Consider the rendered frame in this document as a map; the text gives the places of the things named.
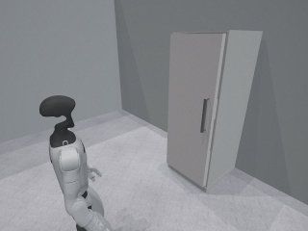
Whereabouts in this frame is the right robot upper arm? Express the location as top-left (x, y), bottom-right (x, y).
top-left (58, 147), bottom-right (88, 216)

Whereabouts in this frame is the robot head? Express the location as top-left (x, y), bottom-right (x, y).
top-left (39, 95), bottom-right (76, 148)

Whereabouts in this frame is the robot right thigh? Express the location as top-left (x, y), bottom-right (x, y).
top-left (76, 211), bottom-right (113, 231)

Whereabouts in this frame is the right robot forearm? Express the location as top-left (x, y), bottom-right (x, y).
top-left (70, 201), bottom-right (111, 231)

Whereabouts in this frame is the fridge door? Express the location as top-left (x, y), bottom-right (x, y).
top-left (167, 33), bottom-right (226, 188)

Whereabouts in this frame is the handle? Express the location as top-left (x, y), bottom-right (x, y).
top-left (200, 98), bottom-right (210, 133)

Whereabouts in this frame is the robot left hand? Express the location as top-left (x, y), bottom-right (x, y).
top-left (88, 165), bottom-right (102, 182)

